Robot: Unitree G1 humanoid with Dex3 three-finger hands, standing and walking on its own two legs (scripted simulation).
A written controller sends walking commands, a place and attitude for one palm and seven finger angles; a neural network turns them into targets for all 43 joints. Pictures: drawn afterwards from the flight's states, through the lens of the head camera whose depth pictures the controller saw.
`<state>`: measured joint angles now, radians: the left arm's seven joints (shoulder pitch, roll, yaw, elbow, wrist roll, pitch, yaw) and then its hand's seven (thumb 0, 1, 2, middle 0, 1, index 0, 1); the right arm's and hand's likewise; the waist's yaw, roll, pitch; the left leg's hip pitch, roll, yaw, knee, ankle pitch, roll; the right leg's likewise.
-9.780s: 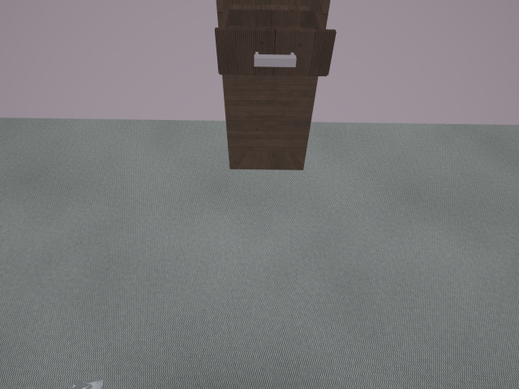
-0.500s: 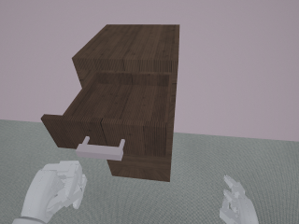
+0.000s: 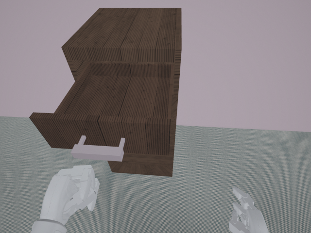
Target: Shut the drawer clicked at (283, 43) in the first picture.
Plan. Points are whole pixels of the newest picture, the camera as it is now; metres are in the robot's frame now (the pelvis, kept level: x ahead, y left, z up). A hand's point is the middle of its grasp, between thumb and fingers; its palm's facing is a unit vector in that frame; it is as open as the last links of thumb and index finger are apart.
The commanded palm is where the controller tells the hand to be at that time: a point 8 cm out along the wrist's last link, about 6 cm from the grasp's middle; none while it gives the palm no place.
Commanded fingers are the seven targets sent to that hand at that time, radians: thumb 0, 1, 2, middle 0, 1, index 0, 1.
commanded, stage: bring the fist close to the handle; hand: left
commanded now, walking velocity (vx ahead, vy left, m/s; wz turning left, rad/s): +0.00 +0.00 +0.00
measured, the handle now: (100, 146) +0.33 +0.18 +0.06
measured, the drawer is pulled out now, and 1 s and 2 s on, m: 0.29 0.29 0.20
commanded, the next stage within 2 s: push the drawer shut in 0.86 s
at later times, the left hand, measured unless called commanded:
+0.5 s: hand (106, 183) +0.23 +0.14 +0.05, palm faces -0.05 -1.00 -0.03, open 3.3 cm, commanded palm +0.20 +0.19 +0.06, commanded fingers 0.00 0.90 0.90 -1.40 -1.60 -1.40 -1.60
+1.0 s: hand (107, 181) +0.23 +0.13 +0.06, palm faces -0.05 -1.00 -0.05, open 3.3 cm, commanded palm +0.21 +0.19 +0.06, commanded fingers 0.00 0.90 0.90 -1.40 -1.60 -1.40 -1.60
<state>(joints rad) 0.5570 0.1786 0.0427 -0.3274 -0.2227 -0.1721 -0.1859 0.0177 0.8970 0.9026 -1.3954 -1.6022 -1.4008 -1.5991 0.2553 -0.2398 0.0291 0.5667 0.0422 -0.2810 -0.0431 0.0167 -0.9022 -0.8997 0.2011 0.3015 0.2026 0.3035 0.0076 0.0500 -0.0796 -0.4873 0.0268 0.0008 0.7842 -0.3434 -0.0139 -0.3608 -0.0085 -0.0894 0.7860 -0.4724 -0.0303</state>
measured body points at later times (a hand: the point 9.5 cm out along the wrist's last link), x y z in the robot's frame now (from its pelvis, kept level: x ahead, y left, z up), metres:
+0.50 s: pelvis +0.00 +0.00 -0.02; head +0.03 -0.01 +0.43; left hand +0.22 +0.19 +0.06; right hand +0.17 -0.23 -0.10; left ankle +0.04 +0.13 -0.71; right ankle -0.04 -0.09 -0.71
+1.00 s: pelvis +0.00 +0.00 -0.02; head +0.03 -0.02 +0.43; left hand +0.23 +0.19 +0.06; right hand +0.17 -0.24 -0.10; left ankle +0.04 +0.13 -0.71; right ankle -0.04 -0.09 -0.71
